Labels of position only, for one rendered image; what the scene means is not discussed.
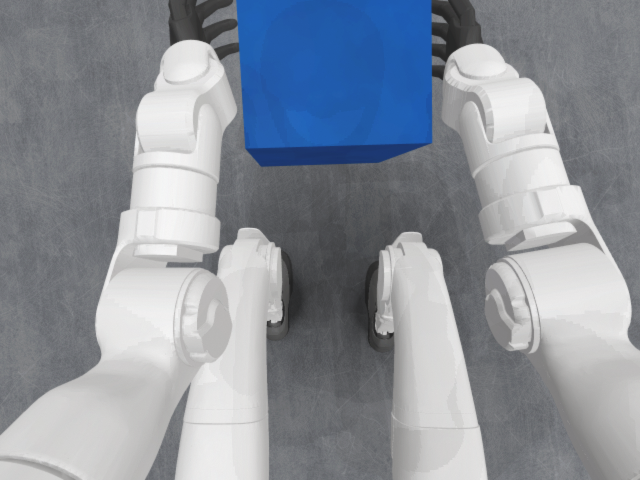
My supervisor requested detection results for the carton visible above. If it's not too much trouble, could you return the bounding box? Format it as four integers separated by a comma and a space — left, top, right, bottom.
236, 0, 432, 167

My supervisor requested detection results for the left robot foot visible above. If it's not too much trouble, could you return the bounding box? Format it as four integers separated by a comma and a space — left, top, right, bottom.
266, 250, 293, 341

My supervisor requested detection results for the robot foot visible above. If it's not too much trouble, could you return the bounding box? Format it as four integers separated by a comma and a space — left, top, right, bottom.
365, 260, 394, 352
266, 250, 293, 341

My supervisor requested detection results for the robot left forearm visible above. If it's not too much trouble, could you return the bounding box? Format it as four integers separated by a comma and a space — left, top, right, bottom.
95, 40, 237, 344

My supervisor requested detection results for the right robot foot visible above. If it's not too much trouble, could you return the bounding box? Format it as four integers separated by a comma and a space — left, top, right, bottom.
365, 260, 394, 352

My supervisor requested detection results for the right robot hand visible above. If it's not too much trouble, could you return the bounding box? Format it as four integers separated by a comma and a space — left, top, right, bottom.
431, 0, 484, 80

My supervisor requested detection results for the left robot hand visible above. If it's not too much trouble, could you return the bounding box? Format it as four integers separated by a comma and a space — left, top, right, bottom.
168, 0, 239, 60

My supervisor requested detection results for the robot right upper arm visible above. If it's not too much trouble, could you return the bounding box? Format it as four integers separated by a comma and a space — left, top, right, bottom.
484, 243, 640, 480

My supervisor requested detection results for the robot right forearm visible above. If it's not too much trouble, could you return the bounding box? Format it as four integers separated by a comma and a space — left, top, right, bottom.
441, 44, 632, 328

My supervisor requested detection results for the robot left upper arm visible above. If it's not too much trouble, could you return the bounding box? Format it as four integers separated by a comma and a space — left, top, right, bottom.
0, 268, 232, 480

